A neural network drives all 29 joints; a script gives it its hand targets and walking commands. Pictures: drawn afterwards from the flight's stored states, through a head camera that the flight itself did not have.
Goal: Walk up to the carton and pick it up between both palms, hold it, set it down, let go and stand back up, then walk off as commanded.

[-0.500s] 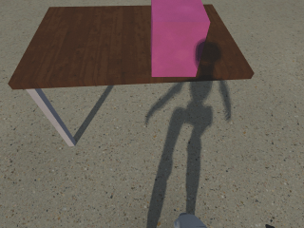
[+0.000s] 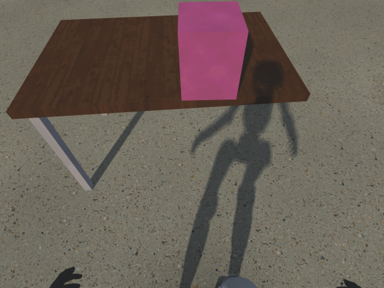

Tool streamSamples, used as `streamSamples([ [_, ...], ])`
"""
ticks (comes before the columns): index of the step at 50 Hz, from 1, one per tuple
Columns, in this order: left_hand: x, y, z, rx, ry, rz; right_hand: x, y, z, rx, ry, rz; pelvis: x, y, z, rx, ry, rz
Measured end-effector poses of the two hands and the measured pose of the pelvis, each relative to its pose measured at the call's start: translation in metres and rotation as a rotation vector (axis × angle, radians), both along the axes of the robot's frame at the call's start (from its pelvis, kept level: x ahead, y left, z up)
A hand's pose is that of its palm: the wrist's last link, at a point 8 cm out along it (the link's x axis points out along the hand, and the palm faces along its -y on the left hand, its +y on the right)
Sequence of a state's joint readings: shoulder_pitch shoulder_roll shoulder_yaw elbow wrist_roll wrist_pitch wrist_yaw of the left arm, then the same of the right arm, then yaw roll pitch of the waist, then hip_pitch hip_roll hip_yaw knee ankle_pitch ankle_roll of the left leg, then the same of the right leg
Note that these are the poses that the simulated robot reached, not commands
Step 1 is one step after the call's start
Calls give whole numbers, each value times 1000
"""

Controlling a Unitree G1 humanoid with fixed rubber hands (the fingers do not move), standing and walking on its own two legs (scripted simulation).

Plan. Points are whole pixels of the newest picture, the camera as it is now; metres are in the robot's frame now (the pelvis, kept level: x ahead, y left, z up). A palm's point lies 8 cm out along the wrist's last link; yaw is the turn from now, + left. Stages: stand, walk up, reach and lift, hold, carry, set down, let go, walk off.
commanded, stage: walk off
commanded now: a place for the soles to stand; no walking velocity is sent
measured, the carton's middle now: (208, 52) +0.84 +0.00 +0.03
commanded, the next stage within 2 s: stand in 0.74 s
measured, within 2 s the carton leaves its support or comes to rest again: neither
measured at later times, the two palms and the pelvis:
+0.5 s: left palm out of the picture +0.07 +0.31 -0.08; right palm out of the picture +0.07 -0.30 -0.10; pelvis -0.02 +0.00 +0.00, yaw -1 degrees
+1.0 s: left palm out of the picture +0.07 +0.31 -0.09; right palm out of the picture +0.07 -0.30 -0.09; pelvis -0.02 -0.01 +0.00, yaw -1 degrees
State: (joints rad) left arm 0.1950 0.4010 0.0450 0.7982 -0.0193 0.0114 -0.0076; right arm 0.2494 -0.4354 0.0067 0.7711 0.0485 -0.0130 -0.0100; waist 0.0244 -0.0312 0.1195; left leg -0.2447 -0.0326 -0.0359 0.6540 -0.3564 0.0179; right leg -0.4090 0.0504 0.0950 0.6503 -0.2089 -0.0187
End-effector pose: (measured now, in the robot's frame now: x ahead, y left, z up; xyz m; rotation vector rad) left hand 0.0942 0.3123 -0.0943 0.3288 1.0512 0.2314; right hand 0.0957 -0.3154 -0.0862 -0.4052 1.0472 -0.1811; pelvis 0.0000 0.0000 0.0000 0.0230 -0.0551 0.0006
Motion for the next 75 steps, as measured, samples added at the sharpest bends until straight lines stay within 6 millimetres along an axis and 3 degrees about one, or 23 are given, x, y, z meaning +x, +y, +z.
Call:
streamSamples([
  [6,-8,-1,-5,-16,30,-20,-12,-3,11,-17,1,-24,-6,-4,4,-28,28,-20],
  [12,-18,-14,-2,-3,46,-17,-17,-12,4,6,10,-27,-11,-15,4,-15,45,-23],
  [22,-26,2,16,48,12,-17,-24,9,-13,68,-13,-25,-21,-6,3,-23,31,-21],
  [37,-26,-4,4,0,-10,-18,-24,9,1,41,-37,-29,-24,-5,3,-22,27,-20],
  [56,-25,1,12,26,8,-10,-20,12,-9,73,-47,-25,-22,-6,3,-20,29,-20],
  [75,-21,-4,9,10,-1,-3,-17,4,-1,57,-70,-22,-22,-10,4,-15,30,-20],
])
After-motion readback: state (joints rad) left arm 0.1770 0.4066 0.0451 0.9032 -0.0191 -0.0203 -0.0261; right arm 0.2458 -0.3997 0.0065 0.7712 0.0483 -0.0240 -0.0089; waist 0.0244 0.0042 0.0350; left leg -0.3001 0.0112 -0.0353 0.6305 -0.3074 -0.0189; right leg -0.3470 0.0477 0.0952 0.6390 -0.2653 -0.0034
